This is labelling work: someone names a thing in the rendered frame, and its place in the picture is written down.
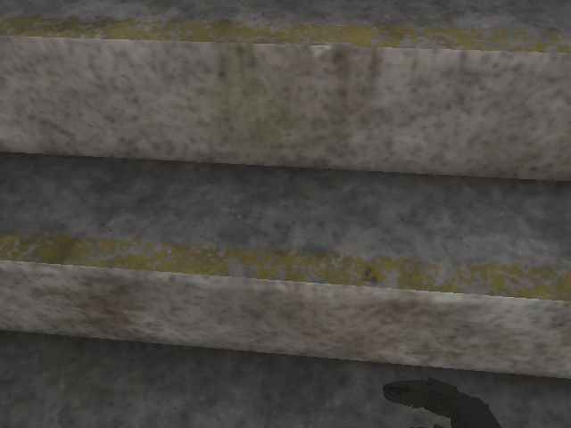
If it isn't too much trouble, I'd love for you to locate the right robot hand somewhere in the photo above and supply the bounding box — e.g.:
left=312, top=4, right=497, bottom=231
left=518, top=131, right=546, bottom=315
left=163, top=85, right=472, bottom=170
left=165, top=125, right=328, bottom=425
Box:
left=383, top=377, right=501, bottom=428

